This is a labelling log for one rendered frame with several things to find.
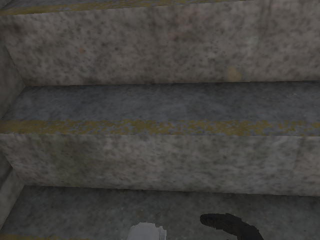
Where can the right robot hand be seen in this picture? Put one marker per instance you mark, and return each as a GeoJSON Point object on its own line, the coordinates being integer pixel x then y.
{"type": "Point", "coordinates": [232, 225]}

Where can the left robot thigh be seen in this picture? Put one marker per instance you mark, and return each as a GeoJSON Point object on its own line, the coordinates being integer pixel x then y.
{"type": "Point", "coordinates": [147, 231]}

